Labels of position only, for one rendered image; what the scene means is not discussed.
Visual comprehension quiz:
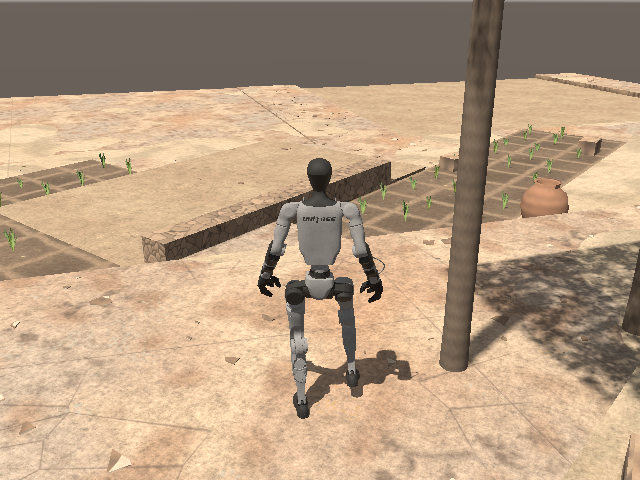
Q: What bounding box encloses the right robot hand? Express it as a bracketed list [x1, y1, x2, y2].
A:
[360, 279, 383, 303]

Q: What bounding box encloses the left robot hand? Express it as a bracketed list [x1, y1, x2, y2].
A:
[257, 275, 281, 297]

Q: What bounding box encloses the right robot forearm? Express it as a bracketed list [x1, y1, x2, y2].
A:
[359, 242, 380, 284]

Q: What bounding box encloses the robot left upper arm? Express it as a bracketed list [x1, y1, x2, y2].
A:
[270, 202, 299, 256]

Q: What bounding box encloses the robot right upper arm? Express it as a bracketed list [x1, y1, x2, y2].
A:
[340, 202, 368, 258]

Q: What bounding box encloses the left robot thigh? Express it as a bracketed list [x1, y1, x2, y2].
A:
[285, 280, 308, 356]

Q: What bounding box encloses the left robot forearm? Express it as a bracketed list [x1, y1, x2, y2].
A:
[260, 240, 280, 279]

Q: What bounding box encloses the right robot shin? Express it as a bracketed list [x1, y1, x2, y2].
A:
[342, 309, 356, 374]

